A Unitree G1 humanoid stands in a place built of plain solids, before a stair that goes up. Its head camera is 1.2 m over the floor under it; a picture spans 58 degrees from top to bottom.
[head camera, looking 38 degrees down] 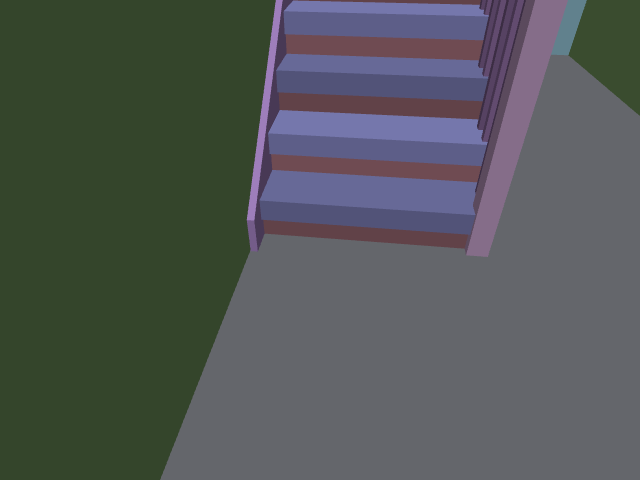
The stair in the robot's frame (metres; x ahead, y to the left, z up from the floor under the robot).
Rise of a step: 0.20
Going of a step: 0.24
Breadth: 0.99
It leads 7 degrees to the right of straight ahead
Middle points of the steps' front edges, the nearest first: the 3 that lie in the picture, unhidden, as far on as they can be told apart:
1.50 -0.19 0.20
1.73 -0.26 0.40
1.97 -0.29 0.60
